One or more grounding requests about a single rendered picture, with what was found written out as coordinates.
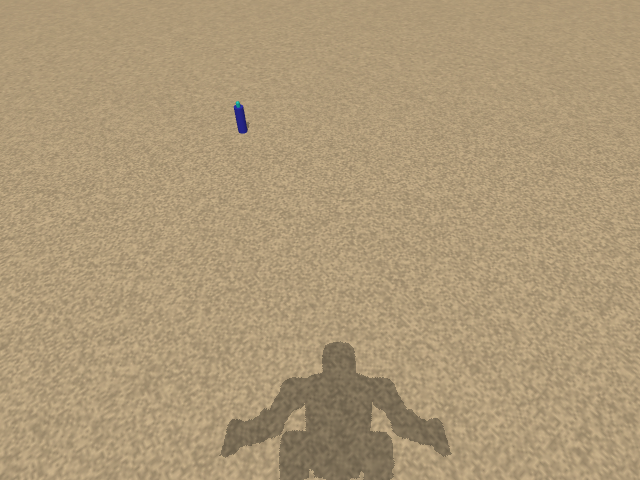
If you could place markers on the bottle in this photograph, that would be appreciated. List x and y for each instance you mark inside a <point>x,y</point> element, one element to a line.
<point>240,118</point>

